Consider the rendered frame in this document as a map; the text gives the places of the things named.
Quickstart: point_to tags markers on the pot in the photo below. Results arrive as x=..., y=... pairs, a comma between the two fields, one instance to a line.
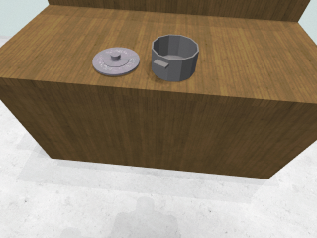
x=174, y=57

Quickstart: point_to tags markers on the table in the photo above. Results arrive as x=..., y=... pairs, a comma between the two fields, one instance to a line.
x=249, y=108

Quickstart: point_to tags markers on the knob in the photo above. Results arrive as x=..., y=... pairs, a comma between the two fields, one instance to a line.
x=115, y=55

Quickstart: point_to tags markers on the lid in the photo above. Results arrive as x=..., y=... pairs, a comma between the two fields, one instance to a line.
x=128, y=61

